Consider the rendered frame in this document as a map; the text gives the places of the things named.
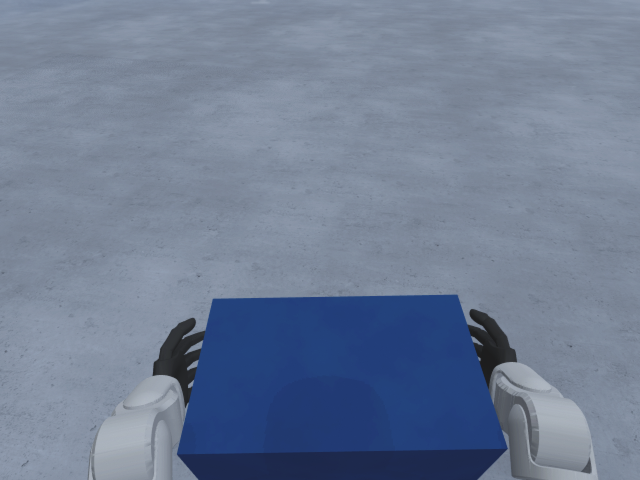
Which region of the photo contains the left robot forearm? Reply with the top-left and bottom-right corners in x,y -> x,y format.
88,375 -> 185,480

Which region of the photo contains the left robot hand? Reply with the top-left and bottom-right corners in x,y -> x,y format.
153,318 -> 205,408

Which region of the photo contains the right robot hand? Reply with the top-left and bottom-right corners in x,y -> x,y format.
467,309 -> 517,389

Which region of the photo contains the right robot forearm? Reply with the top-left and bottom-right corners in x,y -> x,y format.
489,362 -> 598,480

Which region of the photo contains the carton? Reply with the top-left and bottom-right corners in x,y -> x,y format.
177,295 -> 508,480

